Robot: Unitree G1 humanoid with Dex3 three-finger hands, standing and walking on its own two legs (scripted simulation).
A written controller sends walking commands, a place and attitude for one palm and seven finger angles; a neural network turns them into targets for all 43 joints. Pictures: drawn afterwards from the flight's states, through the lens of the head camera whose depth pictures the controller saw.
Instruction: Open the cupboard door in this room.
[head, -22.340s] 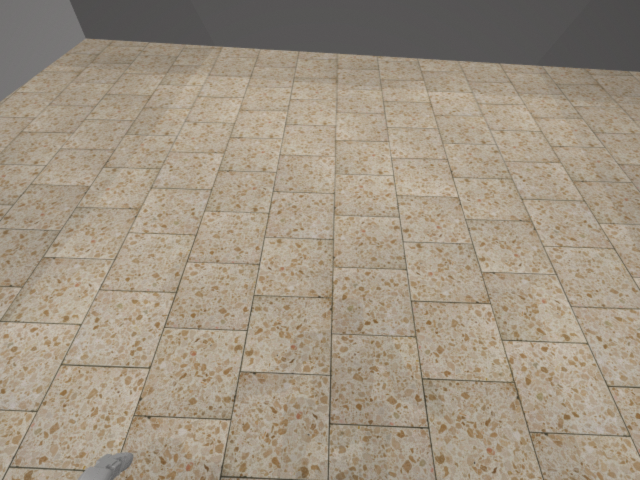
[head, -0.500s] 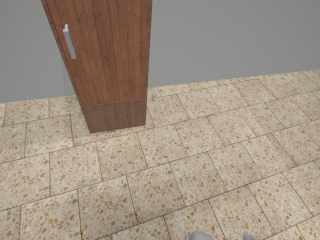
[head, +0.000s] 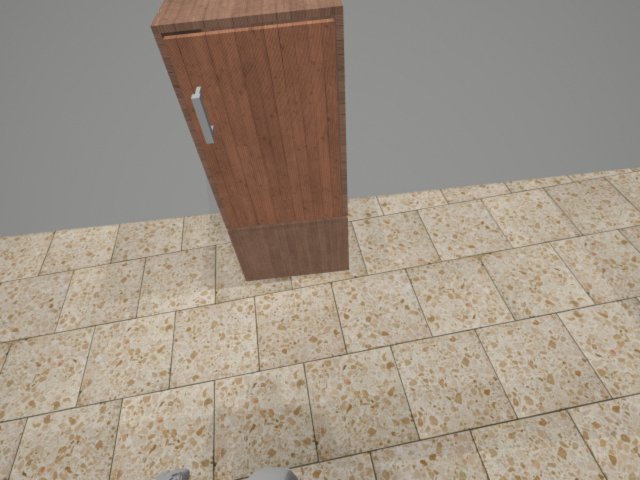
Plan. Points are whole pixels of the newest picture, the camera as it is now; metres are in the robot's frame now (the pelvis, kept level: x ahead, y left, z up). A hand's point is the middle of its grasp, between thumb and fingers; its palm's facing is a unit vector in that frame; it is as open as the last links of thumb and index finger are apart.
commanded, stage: take the last steps up to it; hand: left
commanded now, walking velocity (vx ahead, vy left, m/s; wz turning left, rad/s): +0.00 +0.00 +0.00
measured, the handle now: (204, 115) +0.89 +0.31 -0.01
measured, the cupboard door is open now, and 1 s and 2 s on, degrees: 0 0 0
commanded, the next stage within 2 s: come to a stop and stand still in 1.28 s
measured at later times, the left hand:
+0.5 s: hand out of the picture -0.05 +0.23 -0.18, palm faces +0.14 -0.98 -0.15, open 7.4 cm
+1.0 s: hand (226, 374) +0.32 +0.19 -0.17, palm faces +0.03 -0.98 -0.20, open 7.3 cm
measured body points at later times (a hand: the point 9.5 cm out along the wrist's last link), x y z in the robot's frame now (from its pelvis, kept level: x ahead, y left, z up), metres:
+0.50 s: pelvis +0.03 +0.06 +0.01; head +0.01 +0.09 +0.46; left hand -0.06 +0.29 -0.16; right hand +0.09 -0.17 -0.13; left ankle -0.03 +0.15 -0.74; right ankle +0.04 -0.08 -0.68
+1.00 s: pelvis +0.21 +0.01 -0.02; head +0.24 +0.00 +0.43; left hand +0.31 +0.24 -0.15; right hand +0.11 -0.20 -0.17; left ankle +0.07 +0.14 -0.63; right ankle +0.29 -0.06 -0.74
